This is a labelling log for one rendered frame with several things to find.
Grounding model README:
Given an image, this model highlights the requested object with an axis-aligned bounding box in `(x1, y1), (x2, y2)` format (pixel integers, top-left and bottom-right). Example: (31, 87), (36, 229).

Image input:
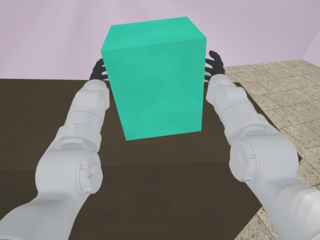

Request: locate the left robot forearm
(35, 79), (110, 189)

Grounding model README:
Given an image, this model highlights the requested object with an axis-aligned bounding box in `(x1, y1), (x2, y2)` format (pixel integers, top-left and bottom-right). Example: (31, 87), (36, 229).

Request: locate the robot right upper arm
(229, 133), (320, 240)

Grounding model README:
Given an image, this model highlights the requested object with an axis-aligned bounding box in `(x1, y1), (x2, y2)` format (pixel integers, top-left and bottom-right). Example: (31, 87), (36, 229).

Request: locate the carton
(100, 16), (207, 141)

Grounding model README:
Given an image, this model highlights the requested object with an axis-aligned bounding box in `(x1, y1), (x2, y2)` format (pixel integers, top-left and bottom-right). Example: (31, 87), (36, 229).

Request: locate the robot left upper arm
(0, 148), (103, 240)

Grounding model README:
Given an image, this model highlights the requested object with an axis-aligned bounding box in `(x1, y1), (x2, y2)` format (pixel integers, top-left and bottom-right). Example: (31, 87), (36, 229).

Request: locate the pedestal
(0, 78), (303, 240)

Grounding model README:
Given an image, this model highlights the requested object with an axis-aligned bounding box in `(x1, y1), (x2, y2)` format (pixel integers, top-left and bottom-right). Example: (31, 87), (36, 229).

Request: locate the left robot hand
(89, 58), (113, 94)

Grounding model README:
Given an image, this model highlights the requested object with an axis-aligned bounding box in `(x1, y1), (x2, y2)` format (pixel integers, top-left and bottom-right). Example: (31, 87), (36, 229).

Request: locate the right robot hand
(204, 50), (225, 88)

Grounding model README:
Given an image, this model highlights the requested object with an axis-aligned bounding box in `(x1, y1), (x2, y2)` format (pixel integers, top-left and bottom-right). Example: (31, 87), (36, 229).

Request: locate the right robot forearm
(206, 74), (299, 170)

